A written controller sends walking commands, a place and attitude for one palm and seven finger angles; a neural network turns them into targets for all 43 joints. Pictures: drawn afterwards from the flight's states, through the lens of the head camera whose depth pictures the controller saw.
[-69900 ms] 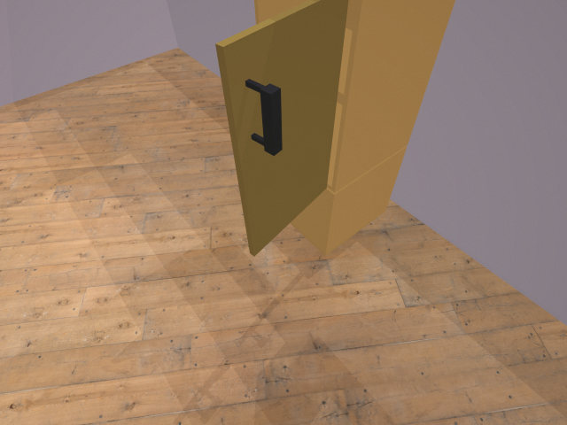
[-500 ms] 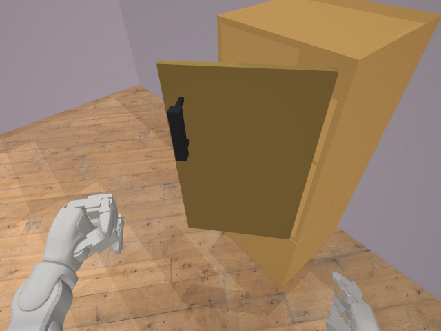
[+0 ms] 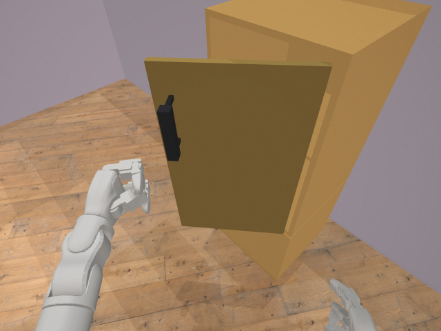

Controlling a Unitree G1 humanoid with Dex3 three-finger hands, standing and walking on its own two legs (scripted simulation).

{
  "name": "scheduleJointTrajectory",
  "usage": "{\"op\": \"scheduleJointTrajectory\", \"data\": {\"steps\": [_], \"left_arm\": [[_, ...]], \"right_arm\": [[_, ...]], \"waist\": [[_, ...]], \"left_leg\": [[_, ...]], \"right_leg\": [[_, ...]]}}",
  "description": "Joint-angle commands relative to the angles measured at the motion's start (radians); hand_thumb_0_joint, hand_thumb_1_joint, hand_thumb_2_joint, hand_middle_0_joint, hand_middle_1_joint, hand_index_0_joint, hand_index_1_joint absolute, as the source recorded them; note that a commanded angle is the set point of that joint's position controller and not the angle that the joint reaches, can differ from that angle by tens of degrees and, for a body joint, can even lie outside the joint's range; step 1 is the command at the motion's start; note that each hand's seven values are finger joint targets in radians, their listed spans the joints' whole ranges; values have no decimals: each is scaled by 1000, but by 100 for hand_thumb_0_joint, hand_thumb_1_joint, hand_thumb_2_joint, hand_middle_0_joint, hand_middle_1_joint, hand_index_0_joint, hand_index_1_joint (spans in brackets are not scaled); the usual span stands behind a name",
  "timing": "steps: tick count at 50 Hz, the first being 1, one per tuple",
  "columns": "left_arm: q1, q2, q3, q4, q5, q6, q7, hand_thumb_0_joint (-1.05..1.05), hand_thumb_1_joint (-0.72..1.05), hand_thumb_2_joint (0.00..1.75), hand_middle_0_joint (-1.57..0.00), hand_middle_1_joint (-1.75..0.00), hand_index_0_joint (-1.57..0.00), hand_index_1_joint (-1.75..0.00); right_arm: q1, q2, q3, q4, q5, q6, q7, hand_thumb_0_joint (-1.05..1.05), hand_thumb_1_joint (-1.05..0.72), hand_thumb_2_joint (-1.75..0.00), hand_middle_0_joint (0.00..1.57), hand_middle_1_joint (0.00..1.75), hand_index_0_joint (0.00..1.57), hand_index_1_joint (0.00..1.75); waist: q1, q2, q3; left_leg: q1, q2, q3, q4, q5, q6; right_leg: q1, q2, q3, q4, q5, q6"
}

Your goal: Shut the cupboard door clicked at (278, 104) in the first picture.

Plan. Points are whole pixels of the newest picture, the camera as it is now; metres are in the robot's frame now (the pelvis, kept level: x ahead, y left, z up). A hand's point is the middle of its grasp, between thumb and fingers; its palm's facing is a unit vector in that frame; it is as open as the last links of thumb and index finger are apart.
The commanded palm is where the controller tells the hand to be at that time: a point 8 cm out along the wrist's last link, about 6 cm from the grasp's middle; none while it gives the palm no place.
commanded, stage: bring the fist close to the handle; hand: left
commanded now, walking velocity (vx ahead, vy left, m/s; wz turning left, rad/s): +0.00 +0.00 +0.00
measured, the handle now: (172, 128) +0.49 +0.14 +0.12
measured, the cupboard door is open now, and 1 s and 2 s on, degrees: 41 41 26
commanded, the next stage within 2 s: push the door shut along its arc in 0.86 s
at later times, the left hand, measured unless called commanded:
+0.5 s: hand (176, 163) +0.37 +0.11 +0.13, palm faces -0.04 -1.00 -0.02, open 3.1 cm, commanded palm +0.35 +0.17 +0.12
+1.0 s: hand (177, 164) +0.37 +0.11 +0.13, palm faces -0.04 -1.00 -0.02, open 3.1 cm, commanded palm +0.36 +0.16 +0.12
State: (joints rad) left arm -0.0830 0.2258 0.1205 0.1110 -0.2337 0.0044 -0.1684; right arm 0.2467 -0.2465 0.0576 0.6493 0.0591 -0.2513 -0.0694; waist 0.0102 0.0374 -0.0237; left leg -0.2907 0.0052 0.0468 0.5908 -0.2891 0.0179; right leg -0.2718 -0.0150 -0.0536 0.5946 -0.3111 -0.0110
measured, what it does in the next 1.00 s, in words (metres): stands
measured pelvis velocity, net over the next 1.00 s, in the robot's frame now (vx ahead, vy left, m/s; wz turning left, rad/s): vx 0.00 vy -0.01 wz -0.01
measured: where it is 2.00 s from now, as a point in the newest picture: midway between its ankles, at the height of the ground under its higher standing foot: outside the picture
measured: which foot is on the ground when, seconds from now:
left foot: down 0.00-1.00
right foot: down 0.00-1.00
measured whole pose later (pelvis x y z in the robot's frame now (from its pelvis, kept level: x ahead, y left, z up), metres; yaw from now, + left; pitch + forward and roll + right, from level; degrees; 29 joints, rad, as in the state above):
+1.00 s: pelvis +0.00 -0.01 +0.00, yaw -1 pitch +0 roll +0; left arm -0.40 0.19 0.09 0.46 -0.19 -0.07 -0.07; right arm 0.24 -0.25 0.03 0.66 0.06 -0.11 -0.06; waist -0.02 0.04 -0.02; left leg -0.31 0.02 0.05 0.58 -0.27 0.00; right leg -0.30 0.00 -0.05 0.60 -0.30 -0.03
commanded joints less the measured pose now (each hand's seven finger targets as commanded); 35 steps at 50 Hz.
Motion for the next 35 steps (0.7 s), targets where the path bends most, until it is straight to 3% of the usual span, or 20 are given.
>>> {"op": "scheduleJointTrajectory", "data": {"steps": [1, 4, 5, 10, 11, 14, 16, 17, 19, 20, 22, 24, 25, 26, 28, 29, 31, 35], "left_arm": [[-389, 125, 40, -220, 9, -76, 24, 0, 90, 90, -130, -150, -130, -150], [-436, 90, 10, -216, 14, -82, 42, 0, 90, 90, -130, -150, -130, -150], [-425, 97, 16, -183, 17, -78, 47, 0, 90, 90, -130, -150, -130, -150], [-407, 126, 63, -74, 27, -53, 66, 0, 90, 90, -130, -150, -130, -150], [-446, 98, 38, -72, 27, -50, 67, 0, 90, 90, -130, -150, -130, -150], [-521, 82, 20, -95, 33, -64, 80, 0, 90, 90, -130, -150, -130, -150], [-544, 95, 28, -79, 37, -71, 91, 0, 90, 90, -130, -150, -130, -150], [-583, 66, 0, -68, 38, -74, 93, 0, 90, 90, -130, -150, -130, -150], [-622, 63, -5, -25, 42, -77, 101, 0, 90, 90, -130, -150, -130, -150], [-636, 84, 10, 13, 46, -78, 109, 0, 90, 90, -130, -150, -130, -150], [-701, 56, -17, 38, 50, -81, 115, 0, 90, 90, -130, -150, -130, -150], [-685, 95, 31, 87, 50, -83, 123, 0, 90, 90, -130, -150, -130, -150], [-653, 147, 76, 102, 55, -89, 127, 0, 90, 90, -130, -150, -130, -150], [-643, 104, 47, 92, 51, -94, 122, 0, 90, 90, -130, -150, -130, -150], [-645, 95, 43, 81, 48, -110, 115, 0, 90, 90, -130, -150, -130, -150], [-632, 99, 48, 78, 47, -116, 111, 0, 90, 90, -130, -150, -130, -150], [-596, 111, 62, 102, 44, -120, 104, 0, 90, 90, -130, -150, -130, -150], [-632, 169, 97, 79, 42, -135, 95, 0, 90, 90, -130, -150, -130, -150]], "right_arm": [[-121, -110, -45, -163, -2, -41, 1, 0, -90, -90, 20, 30, 20, 30], [-107, -108, -48, -155, -3, -37, 6, 0, -90, -90, 20, 30, 20, 30], [-100, -112, -49, -150, -5, -32, 7, 0, -90, -90, 20, 30, 20, 30], [-98, -116, -54, -145, -6, 9, 15, 0, -90, -90, 20, 30, 20, 30], [-104, -112, -51, -148, -4, 16, 17, 0, -90, -90, 20, 30, 20, 30], [-104, -106, -55, -154, -4, 27, 20, 0, -90, -90, 20, 30, 20, 30], [-100, -109, -56, -152, -6, 36, 19, 0, -90, -90, 20, 30, 20, 30], [-101, -106, -54, -150, -5, 39, 20, 0, -90, -90, 20, 30, 20, 30], [-93, -108, -55, -140, -5, 47, 19, 0, -90, -90, 20, 30, 20, 30], [-88, -114, -56, -133, -5, 53, 16, 0, -90, -90, 20, 30, 20, 30], [-86, -110, -56, -130, -5, 59, 18, 0, -90, -90, 20, 30, 20, 30], [-79, -114, -60, -128, -8, 68, 18, 0, -90, -90, 20, 30, 20, 30], [-77, -121, -62, -130, -11, 76, 17, 0, -90, -90, 20, 30, 20, 30], [-85, -113, -58, -144, -10, 78, 22, 0, -90, -90, 20, 30, 20, 30], [-82, -110, -62, -147, -8, 81, 25, 0, -90, -90, 20, 30, 20, 30], [-81, -109, -63, -149, -7, 82, 27, 0, -90, -90, 20, 30, 20, 30], [-76, -115, -64, -152, -6, 89, 28, 0, -90, -90, 20, 30, 20, 30], [-80, -121, -67, -153, -5, 98, 22, 0, -90, -90, 20, 30, 20, 30]], "waist": [[0, -2, -181], [-6, 7, -232], [-6, -45, -227], [9, -83, -208], [-3, -76, -200], [-4, -34, -235], [-7, -58, -244], [-18, -56, -234], [-24, -50, -222], [-29, -82, -208], [-37, -57, -214], [-21, -65, -242], [-3, -75, -261], [-1, -72, -274], [-1, -74, -284], [4, -60, -285], [2, -114, -255], [-2, -90, -237]], "left_leg": [[111, 1, -45, -91, 160, 8], [147, 3, -50, -81, 215, 2], [136, 6, -50, -76, 224, 6], [102, 1, -32, -75, 233, 6], [99, -1, -28, -75, 229, 8], [130, 0, -28, -70, 244, 5], [126, 3, -30, -69, 248, 6], [126, 0, -29, -68, 230, 6], [121, 0, -30, -67, 211, 6], [112, 3, -33, -68, 199, 8], [114, -1, -31, -66, 183, 8], [107, -4, -28, -65, 184, 8], [101, -3, -25, -67, 197, 8], [98, -7, -20, -71, 213, 9], [107, -6, -13, -66, 244, 9], [106, -6, -8, -65, 252, 8], [83, -5, -7, -69, 246, 13], [74, -9, 1, -73, 186, 16]], "right_leg": [[-2, 11, 11, -94, 180, -4], [5, 16, 2, -76, 239, -7], [13, 15, 3, -77, 250, -5], [32, 11, 10, -82, 286, -2], [21, 9, 12, -84, 291, 0], [20, 14, 12, -77, 300, -4], [28, 14, 11, -75, 304, -3], [11, 14, 12, -78, 289, -1], [-3, 16, 15, -82, 272, -2], [-7, 14, 14, -87, 254, 0], [-20, 14, 20, -88, 243, -1], [-1, 13, 25, -89, 247, -2], [31, 10, 28, -88, 259, -3], [46, 7, 29, -81, 286, -3], [56, 10, 30, -76, 336, -3], [61, 10, 31, -74, 354, -3], [66, 9, 33, -81, 363, 3], [61, 4, 53, -107, 295, 8]]}}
